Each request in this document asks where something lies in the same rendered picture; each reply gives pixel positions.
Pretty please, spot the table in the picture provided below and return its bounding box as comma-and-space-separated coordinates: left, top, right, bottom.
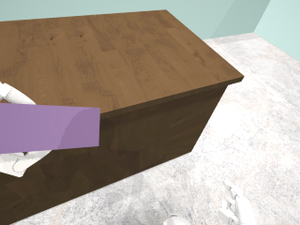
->
0, 9, 245, 225

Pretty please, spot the robot left hand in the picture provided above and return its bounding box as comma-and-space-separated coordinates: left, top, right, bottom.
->
0, 82, 52, 177

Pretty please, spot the sponge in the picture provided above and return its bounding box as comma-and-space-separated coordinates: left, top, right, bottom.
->
0, 102, 100, 155

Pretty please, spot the robot right hand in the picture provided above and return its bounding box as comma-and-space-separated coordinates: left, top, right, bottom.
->
218, 180, 257, 225

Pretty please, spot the robot right shin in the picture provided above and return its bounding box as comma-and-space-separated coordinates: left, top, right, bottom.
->
168, 214, 178, 218

